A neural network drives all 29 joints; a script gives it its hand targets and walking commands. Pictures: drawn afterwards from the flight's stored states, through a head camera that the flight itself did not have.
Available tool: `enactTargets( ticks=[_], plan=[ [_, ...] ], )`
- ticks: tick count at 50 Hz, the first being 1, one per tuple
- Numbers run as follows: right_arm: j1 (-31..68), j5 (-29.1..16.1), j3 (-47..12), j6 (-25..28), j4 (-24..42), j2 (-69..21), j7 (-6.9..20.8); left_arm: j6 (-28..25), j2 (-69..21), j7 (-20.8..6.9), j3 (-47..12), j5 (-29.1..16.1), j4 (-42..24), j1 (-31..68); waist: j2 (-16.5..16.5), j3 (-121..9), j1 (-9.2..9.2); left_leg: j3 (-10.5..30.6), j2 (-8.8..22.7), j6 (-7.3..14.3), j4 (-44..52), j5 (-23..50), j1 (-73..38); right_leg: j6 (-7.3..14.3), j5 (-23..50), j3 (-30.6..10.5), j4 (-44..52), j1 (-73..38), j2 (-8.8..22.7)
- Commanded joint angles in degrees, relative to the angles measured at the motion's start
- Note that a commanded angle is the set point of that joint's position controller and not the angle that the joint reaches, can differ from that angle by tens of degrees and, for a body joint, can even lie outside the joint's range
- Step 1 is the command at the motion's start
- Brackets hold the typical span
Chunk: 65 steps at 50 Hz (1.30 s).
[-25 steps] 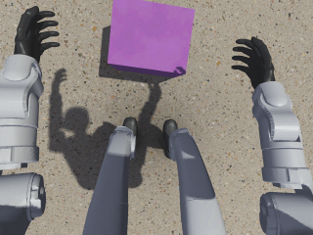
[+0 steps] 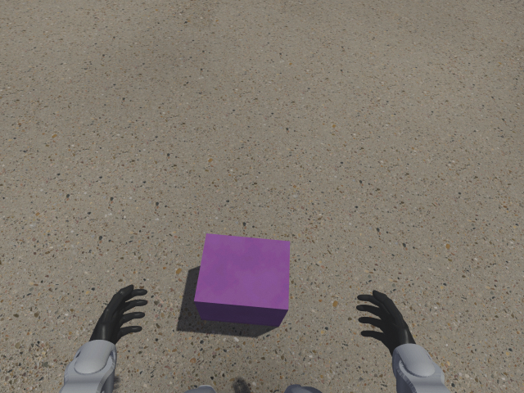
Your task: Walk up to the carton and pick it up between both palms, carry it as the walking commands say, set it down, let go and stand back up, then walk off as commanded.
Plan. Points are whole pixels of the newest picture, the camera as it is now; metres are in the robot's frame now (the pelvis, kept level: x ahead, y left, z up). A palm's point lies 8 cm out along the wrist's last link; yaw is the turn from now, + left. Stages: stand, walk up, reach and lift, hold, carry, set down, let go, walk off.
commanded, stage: let go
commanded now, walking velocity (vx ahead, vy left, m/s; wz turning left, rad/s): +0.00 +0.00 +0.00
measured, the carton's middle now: (244, 282) +0.48 +0.00 -0.63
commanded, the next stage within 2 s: stand in 0.60 s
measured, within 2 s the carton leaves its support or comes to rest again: neither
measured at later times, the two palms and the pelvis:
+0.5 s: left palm (106, 350) +0.20 +0.21 -0.06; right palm (411, 328) +0.22 -0.24 -0.05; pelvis +0.04 -0.02 +0.01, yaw +0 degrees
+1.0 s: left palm out of the picture +0.14 +0.27 -0.06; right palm (476, 382) +0.14 -0.33 -0.07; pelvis +0.04 -0.03 +0.01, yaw +0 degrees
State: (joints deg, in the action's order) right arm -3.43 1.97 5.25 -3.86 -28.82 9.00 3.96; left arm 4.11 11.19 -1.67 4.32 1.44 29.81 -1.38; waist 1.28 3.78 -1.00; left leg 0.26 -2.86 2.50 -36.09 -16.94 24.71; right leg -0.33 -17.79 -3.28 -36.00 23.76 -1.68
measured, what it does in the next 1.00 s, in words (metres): stands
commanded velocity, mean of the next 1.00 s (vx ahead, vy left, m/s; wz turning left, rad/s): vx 0.00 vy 0.00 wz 0.00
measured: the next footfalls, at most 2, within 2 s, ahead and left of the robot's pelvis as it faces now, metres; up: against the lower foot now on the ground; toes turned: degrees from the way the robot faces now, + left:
none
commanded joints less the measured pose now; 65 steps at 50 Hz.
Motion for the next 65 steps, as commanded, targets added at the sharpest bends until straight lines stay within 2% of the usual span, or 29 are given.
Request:
enactTargets(
  ticks=[1,5,11,12,14,15,17,20,23,25,26,27,28,29,30,31,32,33,37,39,40,42,46,49,50,54,57,62,65],
  plan=[
    [-4.20,-0.94,-1.10,2.29,8.10,7.17,-0.05,-2.76,4.70,0.25,0.82,1.33,-7.41,-5.20,-3.56,-13.17,1.47,2.40,2.74,-3.23,11.10,13.82,-17.38,-0.68,11.95,2.88,8.78,-10.58,-0.29],
    [-6.73,-1.35,-1.31,2.65,10.34,9.31,-0.32,-2.70,5.24,-0.02,1.56,0.59,-8.73,-7.27,-2.83,-10.73,1.00,2.10,1.74,-4.02,11.36,21.15,-20.07,-0.76,19.17,1.51,11.02,-13.65,-0.30],
    [-6.46,-2.05,-2.25,0.58,13.57,9.33,-0.27,-1.16,5.74,-1.26,0.77,-0.45,-10.91,-8.73,-0.12,-6.86,0.51,2.69,1.77,-4.21,11.90,21.09,-21.88,-1.26,18.92,2.24,11.48,-15.98,-0.73],
    [-6.86,-2.17,-2.41,0.10,12.43,9.20,-0.20,-0.55,5.21,-1.46,0.42,-0.51,-11.46,-8.72,-2.29,-6.22,0.77,2.14,1.50,-4.78,11.73,21.73,-22.30,-0.92,18.88,1.79,11.89,-16.14,-0.60],
    [-6.27,-2.17,-3.05,-1.47,11.08,9.09,-0.41,0.55,5.45,-1.77,-0.22,-1.71,-10.21,-9.87,0.19,-1.74,0.63,2.71,1.81,-4.38,12.32,19.92,-21.76,-0.87,16.77,2.14,12.49,-14.87,-0.81],
    [-7.11,-1.27,-1.56,-1.78,12.38,10.40,-0.37,0.96,5.20,-2.11,-0.32,-1.13,-11.82,-10.16,-1.83,-2.63,0.11,2.19,1.79,-4.91,11.87,21.75,-23.97,-0.67,18.31,1.84,12.47,-15.38,-0.65],
    [-6.07,-1.32,-2.76,-2.36,12.50,9.19,-0.73,1.30,5.49,-1.85,-0.10,-1.38,-11.61,-9.76,-0.28,-2.35,1.49,1.50,1.23,-4.57,11.53,23.15,-22.94,-1.27,20.05,1.75,12.48,-16.19,-0.87],
    [-6.10,-0.94,-2.82,-3.92,11.58,9.46,-1.23,2.28,5.65,-1.71,-0.58,-1.76,-11.00,-10.81,0.26,-0.40,1.24,1.76,1.47,-4.48,11.59,25.52,-23.86,-1.37,22.25,1.35,12.26,-16.72,-1.18],
    [-4.27,-0.03,-1.86,-5.77,11.46,9.72,-2.21,1.80,7.32,-1.01,0.29,-2.02,-10.97,-7.07,-0.20,-0.90,0.79,1.81,1.47,-5.03,10.68,26.55,-26.50,-1.75,20.87,1.28,12.51,-14.22,-1.73],
    [-4.71,-0.06,-2.34,-7.24,10.93,8.96,-3.09,1.25,7.66,-0.75,-0.17,-2.33,-10.11,-7.88,-0.75,-3.41,1.45,2.01,1.27,-4.31,9.44,29.29,-27.12,-2.02,25.66,0.44,11.24,-15.38,-1.14],
    [-6.31,-1.06,-3.75,-7.95,9.22,8.25,-3.24,0.78,7.40,-0.57,-0.80,-2.95,-10.71,-7.81,-3.81,-5.51,1.16,2.33,1.62,-4.77,8.17,32.56,-26.97,-1.46,26.53,-0.04,9.78,-15.52,-1.39],
    [-5.25,-0.09,-2.64,-7.78,10.48,8.62,-3.80,0.58,7.61,-0.42,-0.23,-2.47,-8.71,-8.49,-1.47,-4.83,0.85,2.55,1.54,-4.75,8.21,31.21,-27.23,-1.61,27.59,0.06,10.11,-15.21,-1.09],
    [-6.91,-0.59,-3.32,-8.16,8.78,8.13,-4.35,0.52,7.31,-0.15,-0.06,-2.42,-8.21,-9.02,-2.84,-3.83,1.47,2.93,1.48,-4.69,8.32,31.32,-25.06,-1.40,28.63,-0.06,10.24,-15.36,-0.79],
    [-5.85,-0.34,-3.32,-8.24,10.11,7.75,-4.70,0.17,7.69,0.01,-0.22,-3.13,-7.71,-8.43,0.14,-5.14,1.24,2.98,1.09,-4.17,7.77,29.73,-26.69,-2.00,30.23,-0.35,9.75,-15.03,-0.32],
    [-5.13,-0.75,-3.21,-8.46,9.78,7.81,-4.93,0.19,8.22,-0.14,-0.03,-2.89,-7.98,-7.78,-0.97,-5.29,1.77,3.17,1.08,-4.12,7.59,28.10,-25.57,-1.69,29.33,0.07,9.65,-14.92,-0.01],
    [-4.29,-0.18,0.24,-3.17,2.40,16.59,-5.58,-1.61,13.13,1.56,1.43,1.07,-2.30,-11.56,-1.88,-15.11,2.30,2.25,4.36,-3.84,5.40,29.06,-18.72,-2.65,36.24,-2.33,9.75,-17.08,5.01],
    [-5.72,-0.03,1.03,-0.89,1.77,18.27,-5.77,-2.73,15.84,2.32,2.44,1.24,-0.84,-12.31,0.00,-13.95,2.30,3.31,4.31,-3.19,4.84,26.29,-17.98,-2.64,40.10,-4.20,9.61,-17.83,6.71],
    [-6.65,-0.07,0.47,0.89,-0.67,15.18,-5.71,-3.33,14.93,2.40,2.54,1.46,-0.36,-11.12,-1.38,-14.67,1.05,4.36,5.36,-2.75,6.26,27.71,-18.50,-0.81,39.06,-3.86,9.19,-19.00,6.62],
    [-4.35,0.60,0.40,4.35,-4.91,15.45,-5.01,-5.38,14.29,2.39,2.30,1.68,1.72,-9.75,-1.01,-7.23,1.79,5.19,5.71,-1.57,8.83,21.03,-15.92,0.45,27.80,-3.92,13.28,-13.17,6.31],
    [-7.05,0.41,0.12,4.72,-7.04,15.41,-4.60,-5.57,14.87,2.70,2.36,1.81,2.66,-8.89,1.19,-6.23,-0.14,5.49,6.33,-1.48,10.83,19.20,-16.26,0.92,25.97,-4.05,13.62,-12.07,5.72],
    [-5.20,0.55,0.63,5.23,-7.44,17.31,-4.74,-5.61,13.98,2.54,2.28,1.50,2.90,-8.49,-5.51,-5.37,0.89,5.47,6.05,-1.64,10.88,18.78,-15.19,0.50,24.20,-5.29,14.65,-12.04,6.09],
    [-6.69,0.19,0.21,5.68,-8.84,17.16,-5.04,-6.17,14.85,2.16,2.35,1.49,4.19,-10.31,0.37,-6.27,0.91,6.74,6.78,-1.10,11.32,17.81,-15.84,0.96,21.15,-4.24,14.56,-12.47,5.56],
    [-7.44,0.50,-0.13,6.46,-11.26,19.61,-5.28,-6.65,15.55,2.06,1.87,1.31,5.92,-11.34,-2.20,-4.09,1.21,7.00,7.33,-1.23,13.43,16.93,-13.35,1.78,18.86,-5.16,15.01,-12.94,5.52],
    [-7.11,0.27,-0.52,6.82,-12.47,20.05,-5.08,-6.78,17.92,1.96,1.96,1.33,7.86,-11.72,-0.96,-1.86,0.99,6.43,7.14,-0.79,13.40,14.52,-12.69,1.84,18.85,-6.36,14.82,-10.75,5.65],
    [-7.60,0.43,-0.90,6.77,-13.82,20.26,-5.20,-6.87,17.37,2.02,1.61,1.09,8.08,-12.02,-2.97,-2.46,1.16,6.63,7.60,-0.91,13.75,14.86,-12.66,2.16,18.14,-6.76,15.07,-11.66,5.95],
    [-8.38,-0.16,-1.58,6.86,-15.35,19.53,-5.10,-7.17,19.36,2.27,1.51,1.00,10.62,-12.34,1.16,-1.73,0.63,6.33,7.45,-0.95,13.69,11.85,-12.09,1.17,18.56,-8.34,16.69,-11.93,6.79],
    [-8.18,0.35,-2.08,7.35,-17.30,20.60,-5.51,-7.27,19.33,1.95,1.09,0.61,11.79,-12.23,-1.80,-0.96,0.75,6.37,7.38,-0.96,14.43,7.07,-12.58,2.38,9.10,-9.27,17.88,-9.52,6.61],
    [-8.64,0.13,-2.26,7.27,-20.13,21.52,-5.16,-7.33,19.74,2.19,0.57,0.58,14.33,-11.93,-0.49,3.07,1.57,7.00,7.30,-0.80,15.40,6.02,-9.65,1.67,7.43,-9.57,18.88,-8.50,6.22],
    [-9.16,0.33,-2.50,7.50,-20.60,20.93,-4.96,-7.24,19.81,1.93,0.42,0.79,15.38,-10.53,-0.32,2.30,0.38,7.29,7.35,-0.43,16.14,1.96,-10.24,3.14,-0.74,-10.09,20.33,-7.53,6.14]
  ],
)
